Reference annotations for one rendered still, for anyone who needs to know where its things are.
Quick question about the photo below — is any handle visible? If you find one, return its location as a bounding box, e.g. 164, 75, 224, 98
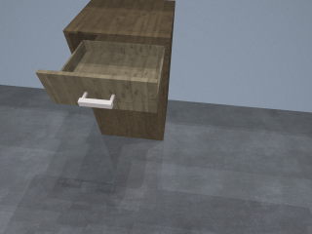
77, 92, 115, 109

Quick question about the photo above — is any drawer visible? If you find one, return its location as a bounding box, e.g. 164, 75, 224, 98
35, 40, 166, 113

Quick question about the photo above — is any cabinet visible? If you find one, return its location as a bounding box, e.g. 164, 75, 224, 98
63, 0, 176, 141

